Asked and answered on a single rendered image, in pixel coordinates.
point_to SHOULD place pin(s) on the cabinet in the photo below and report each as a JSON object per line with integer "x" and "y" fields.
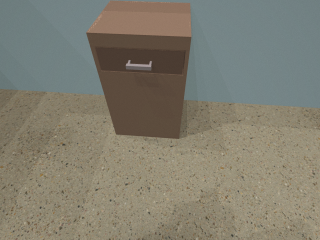
{"x": 140, "y": 103}

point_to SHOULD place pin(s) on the drawer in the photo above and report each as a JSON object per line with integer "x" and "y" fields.
{"x": 164, "y": 61}

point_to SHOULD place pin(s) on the handle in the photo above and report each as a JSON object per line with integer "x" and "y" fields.
{"x": 145, "y": 67}

